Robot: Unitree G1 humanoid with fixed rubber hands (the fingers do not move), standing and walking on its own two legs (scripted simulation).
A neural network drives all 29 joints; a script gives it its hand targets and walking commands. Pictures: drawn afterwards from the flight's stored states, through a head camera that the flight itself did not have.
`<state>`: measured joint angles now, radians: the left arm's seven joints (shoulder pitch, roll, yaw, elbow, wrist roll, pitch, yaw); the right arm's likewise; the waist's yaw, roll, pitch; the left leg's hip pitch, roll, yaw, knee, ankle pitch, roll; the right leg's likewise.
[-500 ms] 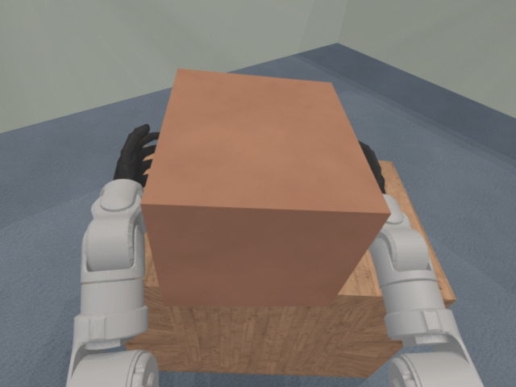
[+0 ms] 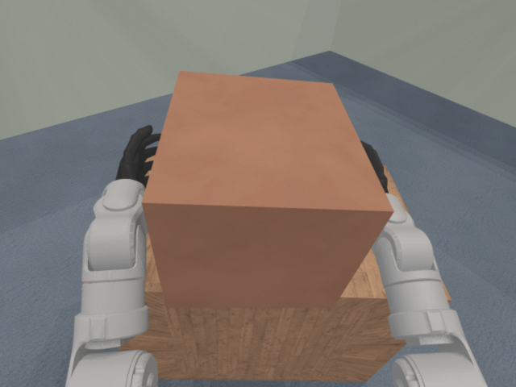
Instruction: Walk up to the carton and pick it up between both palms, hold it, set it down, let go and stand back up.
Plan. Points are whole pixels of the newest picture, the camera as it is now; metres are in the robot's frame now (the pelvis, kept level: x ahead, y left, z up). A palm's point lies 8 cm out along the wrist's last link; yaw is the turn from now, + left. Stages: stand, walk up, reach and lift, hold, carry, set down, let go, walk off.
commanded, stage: hold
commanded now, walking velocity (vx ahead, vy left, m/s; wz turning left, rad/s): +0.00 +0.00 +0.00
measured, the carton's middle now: (255, 187) +0.37 +0.00 +0.15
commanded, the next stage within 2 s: none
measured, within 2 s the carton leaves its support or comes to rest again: neither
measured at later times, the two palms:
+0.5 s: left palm (133, 182) +0.35 +0.17 +0.18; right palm (368, 195) +0.34 -0.18 +0.16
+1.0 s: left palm (131, 181) +0.35 +0.17 +0.18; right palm (368, 192) +0.35 -0.18 +0.17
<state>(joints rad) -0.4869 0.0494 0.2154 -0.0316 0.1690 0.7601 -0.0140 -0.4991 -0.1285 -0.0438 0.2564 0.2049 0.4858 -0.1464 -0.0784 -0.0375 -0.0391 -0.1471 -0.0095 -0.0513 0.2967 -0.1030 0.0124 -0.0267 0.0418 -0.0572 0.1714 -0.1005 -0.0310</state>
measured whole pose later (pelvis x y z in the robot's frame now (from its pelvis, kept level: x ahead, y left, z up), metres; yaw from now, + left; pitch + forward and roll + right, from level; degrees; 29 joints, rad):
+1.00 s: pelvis +0.00 +0.00 +0.00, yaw +0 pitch -3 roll -1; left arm -0.48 0.04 0.22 -0.07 0.18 0.78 -0.02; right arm -0.50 -0.13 -0.04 0.25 0.21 0.49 -0.14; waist -0.08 -0.04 -0.03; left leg -0.14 -0.01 -0.05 0.29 -0.10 0.01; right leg -0.02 0.04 -0.06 0.16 -0.10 -0.03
